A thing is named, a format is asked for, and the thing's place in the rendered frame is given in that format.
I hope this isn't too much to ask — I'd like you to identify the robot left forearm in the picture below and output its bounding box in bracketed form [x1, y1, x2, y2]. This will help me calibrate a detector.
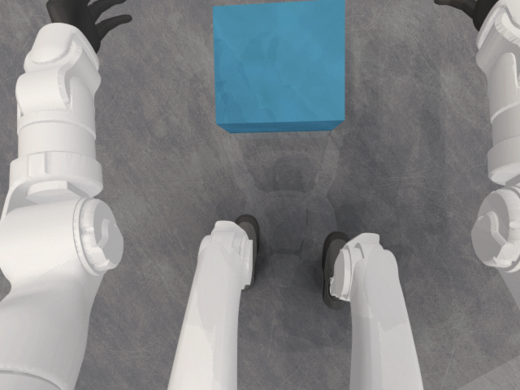
[0, 23, 103, 278]

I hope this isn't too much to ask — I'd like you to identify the robot left hand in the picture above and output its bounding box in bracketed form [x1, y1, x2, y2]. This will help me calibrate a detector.
[46, 0, 132, 54]

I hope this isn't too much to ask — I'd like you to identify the left robot thigh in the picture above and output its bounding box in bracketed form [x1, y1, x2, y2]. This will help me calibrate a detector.
[167, 231, 253, 390]

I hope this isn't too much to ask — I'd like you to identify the robot left foot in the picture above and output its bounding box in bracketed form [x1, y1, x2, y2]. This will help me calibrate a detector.
[235, 214, 260, 292]

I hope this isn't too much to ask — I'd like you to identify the robot right hand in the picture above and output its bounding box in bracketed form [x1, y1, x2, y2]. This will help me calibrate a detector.
[434, 0, 499, 31]

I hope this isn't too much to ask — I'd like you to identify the robot right forearm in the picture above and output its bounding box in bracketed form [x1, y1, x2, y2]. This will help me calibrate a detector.
[475, 0, 520, 187]

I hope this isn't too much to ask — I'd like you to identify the left robot upper arm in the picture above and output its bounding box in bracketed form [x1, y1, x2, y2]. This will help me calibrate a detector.
[0, 197, 124, 390]

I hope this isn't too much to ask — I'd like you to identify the right robot upper arm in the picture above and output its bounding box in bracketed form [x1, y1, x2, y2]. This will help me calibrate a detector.
[471, 185, 520, 310]

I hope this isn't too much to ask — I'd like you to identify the carton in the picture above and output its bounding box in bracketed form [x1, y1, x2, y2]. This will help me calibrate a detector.
[213, 0, 345, 133]

